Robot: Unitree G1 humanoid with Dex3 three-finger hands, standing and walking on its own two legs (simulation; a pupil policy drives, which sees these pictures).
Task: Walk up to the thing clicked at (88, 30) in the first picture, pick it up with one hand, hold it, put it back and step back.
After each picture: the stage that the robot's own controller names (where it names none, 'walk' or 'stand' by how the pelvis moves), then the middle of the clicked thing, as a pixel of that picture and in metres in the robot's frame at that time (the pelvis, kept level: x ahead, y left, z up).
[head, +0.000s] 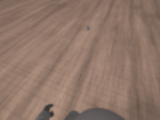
stand; (88, 28) +2.28 +0.22 -0.72
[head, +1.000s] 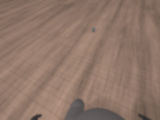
walk; (93, 30) +2.14 +0.19 -0.71
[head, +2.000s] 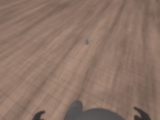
walk; (87, 42) +1.51 +0.25 -0.70
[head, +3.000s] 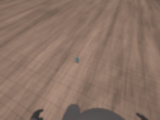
walk; (77, 60) +1.00 +0.26 -0.70
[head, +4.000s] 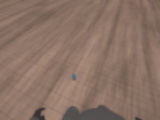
walk; (74, 77) +0.62 +0.23 -0.71
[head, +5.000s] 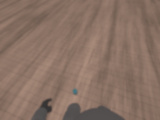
walk; (75, 92) +0.37 +0.19 -0.69
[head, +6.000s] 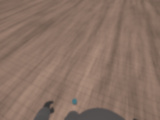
stand; (74, 102) +0.30 +0.18 -0.72
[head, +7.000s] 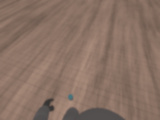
stand; (70, 97) +0.30 +0.23 -0.71
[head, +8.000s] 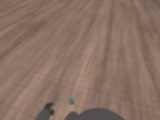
stand; (71, 101) +0.29 +0.23 -0.72
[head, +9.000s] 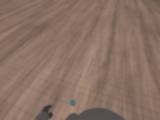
stand; (72, 103) +0.29 +0.22 -0.73
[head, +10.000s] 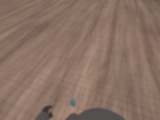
stand; (72, 103) +0.29 +0.22 -0.73
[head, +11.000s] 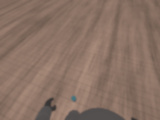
go down; (73, 99) +0.30 +0.21 -0.72
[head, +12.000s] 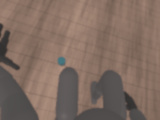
go down; (61, 61) +0.39 +0.21 -0.30
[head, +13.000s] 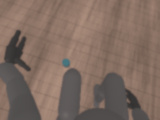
close in; (66, 63) +0.39 +0.21 -0.31
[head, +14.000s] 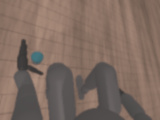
close in; (37, 58) +0.38 +0.25 -0.22
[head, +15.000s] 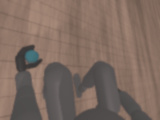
close; (31, 58) +0.38 +0.26 -0.22
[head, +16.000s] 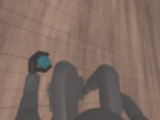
lift; (43, 62) +0.33 +0.24 -0.20
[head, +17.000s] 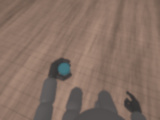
lift; (65, 71) +0.31 +0.18 +0.01
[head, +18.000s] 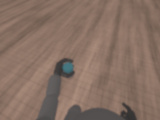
hold; (68, 71) +0.33 +0.17 +0.03
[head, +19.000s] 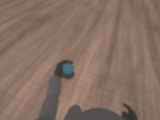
hold; (69, 72) +0.32 +0.17 +0.01
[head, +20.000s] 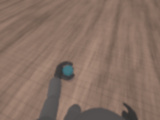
crouch; (69, 74) +0.32 +0.17 +0.00
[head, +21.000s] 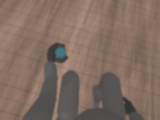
lower; (61, 55) +0.42 +0.20 -0.09
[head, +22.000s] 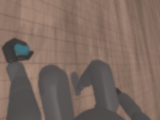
lower; (23, 51) +0.42 +0.27 -0.23
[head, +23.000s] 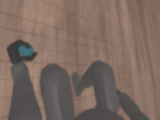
lower; (26, 52) +0.41 +0.27 -0.23
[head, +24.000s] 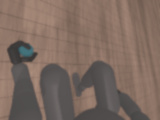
lower; (27, 52) +0.41 +0.27 -0.22
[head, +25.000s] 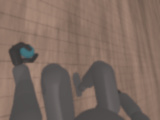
lower; (28, 54) +0.40 +0.27 -0.22
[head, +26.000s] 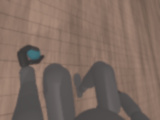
open; (34, 56) +0.39 +0.25 -0.22
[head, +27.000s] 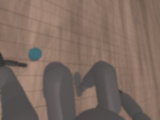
rise; (34, 55) +0.39 +0.24 -0.22
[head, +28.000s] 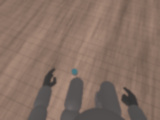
walk; (74, 72) +0.40 +0.17 -0.45
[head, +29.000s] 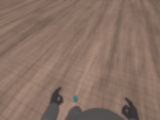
stand; (75, 99) +0.33 +0.16 -0.66
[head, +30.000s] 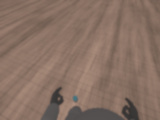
stand; (75, 99) +0.33 +0.17 -0.66
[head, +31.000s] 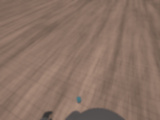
stand; (78, 100) +0.36 +0.16 -0.72
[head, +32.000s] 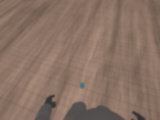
walk; (82, 85) +0.40 +0.11 -0.70
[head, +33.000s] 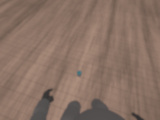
walk; (79, 74) +0.58 +0.14 -0.70
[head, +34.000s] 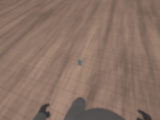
walk; (79, 62) +0.88 +0.28 -0.69
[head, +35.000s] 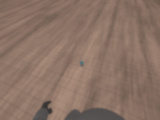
stand; (81, 64) +0.97 +0.19 -0.71
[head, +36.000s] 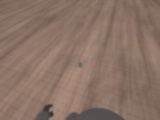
stand; (80, 64) +0.96 +0.23 -0.73
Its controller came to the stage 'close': yes
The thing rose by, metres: 0.72
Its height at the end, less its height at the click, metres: +0.00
